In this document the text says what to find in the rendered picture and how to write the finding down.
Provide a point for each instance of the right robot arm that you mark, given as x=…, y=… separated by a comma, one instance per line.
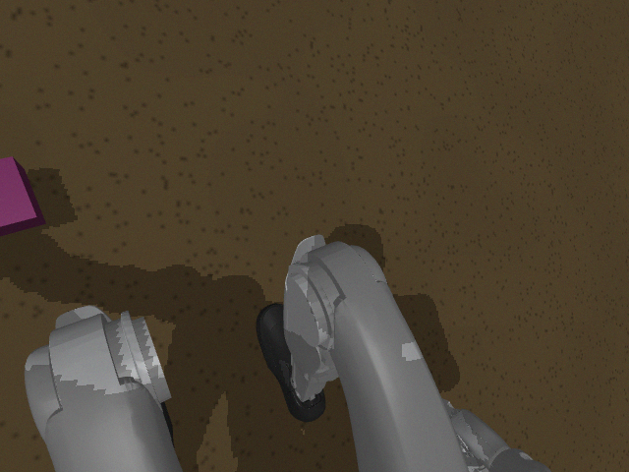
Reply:
x=516, y=460

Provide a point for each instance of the carton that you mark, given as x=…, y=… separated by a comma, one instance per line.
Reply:
x=19, y=209

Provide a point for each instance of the right robot foot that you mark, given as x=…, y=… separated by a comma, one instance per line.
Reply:
x=270, y=334

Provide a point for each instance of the right robot hand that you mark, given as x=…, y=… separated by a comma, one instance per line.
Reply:
x=480, y=444

